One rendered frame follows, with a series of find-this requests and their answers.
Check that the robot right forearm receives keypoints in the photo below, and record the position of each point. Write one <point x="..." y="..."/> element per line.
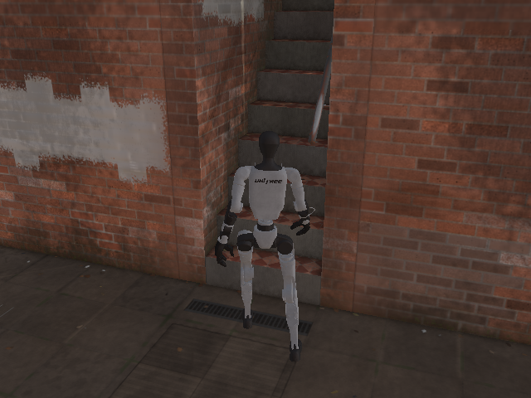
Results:
<point x="304" y="215"/>

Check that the right robot foot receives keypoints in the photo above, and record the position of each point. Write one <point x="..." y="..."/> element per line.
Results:
<point x="295" y="353"/>

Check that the robot right upper arm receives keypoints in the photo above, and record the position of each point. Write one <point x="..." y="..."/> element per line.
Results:
<point x="293" y="176"/>

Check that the robot left forearm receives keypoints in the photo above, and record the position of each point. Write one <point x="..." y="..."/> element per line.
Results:
<point x="227" y="225"/>

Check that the humanoid robot head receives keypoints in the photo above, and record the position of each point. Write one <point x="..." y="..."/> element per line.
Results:
<point x="268" y="142"/>

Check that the robot left upper arm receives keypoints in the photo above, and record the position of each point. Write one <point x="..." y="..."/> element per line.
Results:
<point x="242" y="173"/>

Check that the left robot hand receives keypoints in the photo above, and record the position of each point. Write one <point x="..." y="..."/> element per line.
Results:
<point x="218" y="252"/>

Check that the right robot hand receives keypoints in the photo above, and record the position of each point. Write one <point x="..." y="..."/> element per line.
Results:
<point x="299" y="223"/>

